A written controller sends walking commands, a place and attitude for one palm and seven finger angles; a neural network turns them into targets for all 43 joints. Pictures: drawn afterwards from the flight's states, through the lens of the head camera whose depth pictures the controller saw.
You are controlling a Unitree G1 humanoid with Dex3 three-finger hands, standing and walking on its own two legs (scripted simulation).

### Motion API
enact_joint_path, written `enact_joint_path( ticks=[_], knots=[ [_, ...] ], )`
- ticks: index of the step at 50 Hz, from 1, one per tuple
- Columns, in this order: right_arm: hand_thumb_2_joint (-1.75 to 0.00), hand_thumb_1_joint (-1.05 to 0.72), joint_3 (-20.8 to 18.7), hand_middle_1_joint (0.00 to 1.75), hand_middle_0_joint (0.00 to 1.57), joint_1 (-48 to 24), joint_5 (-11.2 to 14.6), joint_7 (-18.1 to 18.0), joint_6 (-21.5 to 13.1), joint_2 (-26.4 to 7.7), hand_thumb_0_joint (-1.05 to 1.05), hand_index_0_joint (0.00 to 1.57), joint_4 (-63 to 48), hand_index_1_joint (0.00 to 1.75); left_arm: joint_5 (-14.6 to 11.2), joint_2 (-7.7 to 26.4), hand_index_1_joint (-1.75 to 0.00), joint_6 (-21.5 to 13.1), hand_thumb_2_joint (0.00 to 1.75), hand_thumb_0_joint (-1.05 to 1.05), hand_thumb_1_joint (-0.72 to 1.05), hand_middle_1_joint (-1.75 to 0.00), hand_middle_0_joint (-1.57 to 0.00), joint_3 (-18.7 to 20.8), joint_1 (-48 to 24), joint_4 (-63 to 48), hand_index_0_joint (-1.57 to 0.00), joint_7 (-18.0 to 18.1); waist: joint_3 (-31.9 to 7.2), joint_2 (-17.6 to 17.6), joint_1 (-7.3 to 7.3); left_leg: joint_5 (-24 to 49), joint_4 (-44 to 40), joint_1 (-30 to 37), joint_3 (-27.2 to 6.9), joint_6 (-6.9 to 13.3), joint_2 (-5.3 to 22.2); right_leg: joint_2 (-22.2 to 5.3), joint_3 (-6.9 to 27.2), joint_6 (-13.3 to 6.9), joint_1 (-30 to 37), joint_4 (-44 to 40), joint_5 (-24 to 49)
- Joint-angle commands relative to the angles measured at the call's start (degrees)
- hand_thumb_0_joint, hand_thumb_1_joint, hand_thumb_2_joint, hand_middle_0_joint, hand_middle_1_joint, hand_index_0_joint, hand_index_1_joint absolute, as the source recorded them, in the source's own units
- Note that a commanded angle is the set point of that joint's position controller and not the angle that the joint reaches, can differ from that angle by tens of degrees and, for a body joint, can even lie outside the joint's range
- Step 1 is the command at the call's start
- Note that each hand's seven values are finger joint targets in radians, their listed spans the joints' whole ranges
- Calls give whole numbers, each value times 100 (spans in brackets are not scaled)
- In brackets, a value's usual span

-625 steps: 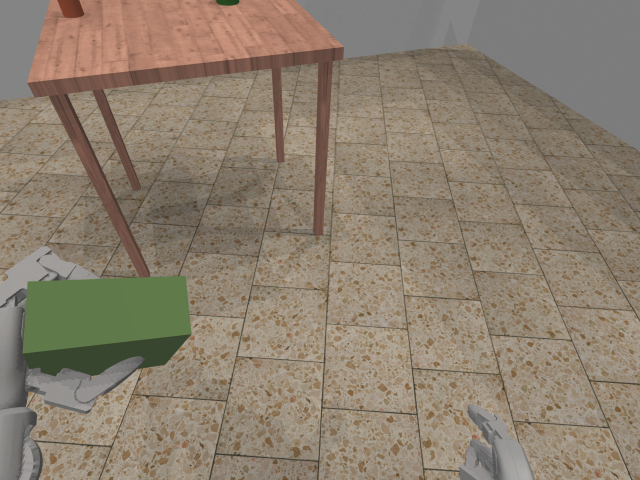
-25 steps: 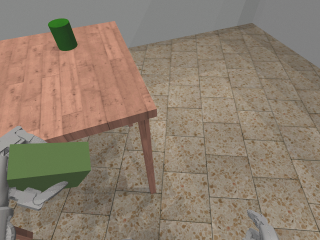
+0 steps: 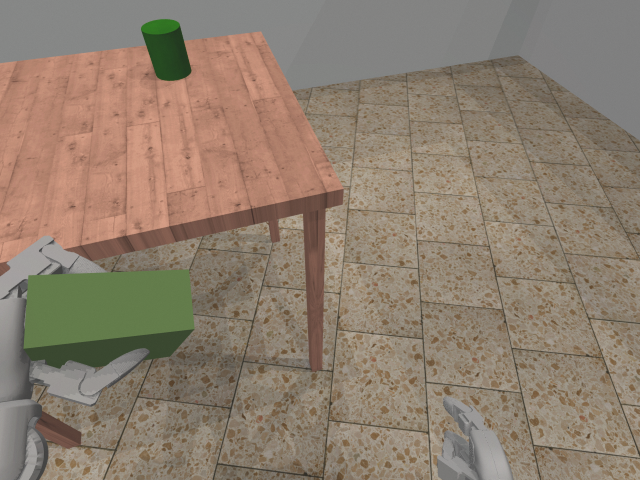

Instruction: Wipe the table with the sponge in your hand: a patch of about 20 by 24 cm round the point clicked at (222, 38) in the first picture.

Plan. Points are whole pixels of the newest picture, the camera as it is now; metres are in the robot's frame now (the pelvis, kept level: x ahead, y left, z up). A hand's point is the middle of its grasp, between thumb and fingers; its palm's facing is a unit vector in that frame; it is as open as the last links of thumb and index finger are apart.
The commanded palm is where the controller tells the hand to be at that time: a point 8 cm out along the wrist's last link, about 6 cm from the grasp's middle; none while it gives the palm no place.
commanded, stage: come to a stop and stand still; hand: left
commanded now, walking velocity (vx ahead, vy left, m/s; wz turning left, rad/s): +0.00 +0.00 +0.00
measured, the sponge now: (135, 321) +0.23 +0.20 +0.14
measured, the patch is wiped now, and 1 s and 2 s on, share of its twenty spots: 0.00 0.00 0.00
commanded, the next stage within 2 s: look again from close up in 0.36 s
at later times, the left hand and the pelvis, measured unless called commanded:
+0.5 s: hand (70, 325) +0.21 +0.24 +0.17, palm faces +0.36 -0.80 -0.47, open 9.8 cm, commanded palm +0.14 +0.27 +0.18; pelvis -0.02 +0.00 +0.00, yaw -1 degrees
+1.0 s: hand (57, 268) +0.26 +0.28 +0.17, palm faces +0.41 -0.83 -0.36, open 9.8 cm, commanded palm +0.21 +0.30 +0.18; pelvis +0.04 +0.03 +0.00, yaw -2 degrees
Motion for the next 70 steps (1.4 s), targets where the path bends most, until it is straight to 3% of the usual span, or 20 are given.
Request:
enact_joint_path(
  ticks=[1,8,22,23,24,25,26,27,30,34,40,47,54,57,62,64,66,67,68,70],
  knots=[
    [-90,-90,-422,30,20,-427,-19,-150,-158,-757,0,20,-854,30,-152,1102,-160,-271,130,0,10,-160,-120,810,-397,-1227,-120,128,-689,-566,-152,-409,-99,576,-255,-31,74,-1108,1272,-224,-499,-1240,-396],
    [-90,-90,-433,30,20,-435,-18,-231,-211,-896,0,20,-929,30,-40,1052,-160,-452,130,0,10,-160,-120,818,-297,-1332,-120,150,-394,796,-75,-1550,-1691,-394,-1039,226,730,-219,441,126,248,-366,-602],
    [-90,-90,-513,30,20,-260,-19,-219,-393,-927,0,20,-805,30,-45,1101,-160,-437,130,0,10,-160,-120,794,-308,-1232,-120,200,-644,-44,-132,-635,-641,298,-494,47,275,-627,1008,-40,-306,-1029,-542],
    [-90,-90,-726,30,20,147,-290,-240,-647,-1061,0,20,-682,30,596,5669,-160,-871,130,0,10,-160,-120,4129,-5812,-2190,-120,77,40,-1290,230,-134,554,-323,-133,25,37,-812,1613,249,-879,-1799,693],
    [-90,-90,-437,30,20,-51,-111,-222,-658,-474,0,20,-418,30,166,2319,-160,-646,130,0,10,-160,-120,1777,-2876,764,-120,-171,-901,-1419,-13,-181,713,225,-336,80,-493,-1191,1658,-311,-633,-1292,431],
    [-90,-90,-498,30,20,-307,42,-142,-653,-741,0,20,-776,30,-54,2062,-160,-650,130,0,10,-160,-120,1783,-2143,227,-120,-88,-894,-629,165,-115,364,473,-386,24,-319,-1257,1989,-434,-583,-1227,22],
    [-90,-90,-519,30,20,-237,85,-130,-698,-738,0,20,-836,30,-83,1314,-160,-634,130,0,10,-160,-120,1135,-1812,922,-120,-178,-741,-302,104,-113,91,617,-183,-33,-252,-1151,1869,-441,-601,-1296,-279],
    [-90,-90,-525,30,20,-199,20,-86,-714,-891,0,20,-764,30,-145,1271,-160,-700,130,0,10,-160,-120,922,-1659,410,-120,-247,-758,217,120,-209,-196,710,-247,6,-327,-929,1542,-331,-434,-1241,-397],
    [-90,-90,-519,30,20,-340,78,101,-816,-915,0,20,-878,30,-203,610,-160,-705,130,0,10,-160,-120,232,-1031,-168,-120,-387,-665,214,104,-440,-937,760,-576,95,-65,-463,1156,-64,-355,-1075,-965],
    [-90,-90,-478,30,20,-449,60,128,-767,-1000,0,20,-1083,30,9,1069,-160,-669,130,0,10,-160,-120,717,-711,-834,-120,-232,-544,127,158,-1792,-1992,-587,-1204,321,484,-32,567,100,677,-219,-363],
    [-90,-90,-451,30,20,-461,-110,25,-747,-973,0,20,-1162,30,-42,1732,-160,-806,130,0,10,-160,-120,1594,-1201,-1515,-120,-100,-969,568,73,-466,-1526,93,-818,149,267,-76,525,32,661,-398,363],
    [-90,-90,-583,30,20,-248,-104,86,-726,-1087,0,20,-994,30,-57,883,-160,-703,130,0,10,-160,-120,736,-779,-1064,-120,-163,-1093,353,-71,-489,-579,440,-655,291,-18,-270,787,-178,282,-439,13],
    [-90,-90,-606,30,20,-259,21,60,-432,-1075,0,20,-1024,30,-54,1119,-160,-600,130,0,10,-160,-120,906,-931,-891,-120,-120,-888,-120,-119,808,123,348,-641,322,20,-460,728,-229,194,261,1159],
    [-90,-90,-606,30,20,-308,57,52,-349,-1058,0,20,-1116,30,-101,1360,-160,-659,130,0,10,-160,-120,1183,-968,-1239,-120,-95,-1064,281,-142,1927,147,708,-870,390,196,-334,437,-130,74,931,1685],
    [-90,-90,-647,30,20,-200,34,195,-404,-1051,0,20,-1229,30,-141,1377,-160,-740,130,0,10,-160,-120,1228,-751,-1981,-120,-119,-1192,981,-185,3507,141,1736,-1172,412,520,-18,-4,-34,-730,1186,138],
    [-90,-90,-661,30,20,-193,34,252,-399,-1061,0,20,-1249,30,-126,1299,-160,-714,130,0,10,-160,-120,1252,-496,-1805,-120,-109,-1196,747,-112,3525,525,1037,-840,233,411,-54,-85,-152,173,538,484],
    [-90,-90,-700,30,20,-193,115,264,-347,-1046,0,20,-1222,30,-159,1369,-160,-683,130,0,10,-160,-120,1374,-167,-1488,-120,-58,-1487,-539,71,2953,2353,-882,-140,-26,-97,-850,939,-680,2179,300,2662],
    [-90,-90,-766,30,20,-331,131,271,-349,-1055,0,20,-1215,30,-211,1418,-160,-725,130,0,10,-160,-120,1479,-73,-1276,-120,-18,-1276,-1650,220,634,3805,-2489,103,-112,-561,-1699,2193,-1296,3046,149,3983],
    [-90,-90,-754,30,20,-299,160,302,-340,-1084,0,20,-1090,30,-266,1391,-160,-848,130,0,10,-160,-120,1520,-159,-1152,-120,30,-1024,-1667,249,-1907,4624,-3593,-390,-11,-440,-2328,2710,-1563,3438,20,4293],
    [-90,-90,-705,30,20,-271,124,324,-204,-1068,0,20,-957,30,-191,1527,-160,-855,130,0,10,-160,-120,1681,177,-1053,-120,64,-599,-710,343,-2573,4150,-3962,-1332,130,285,-2612,2439,-1239,3072,64,3659]
  ],
)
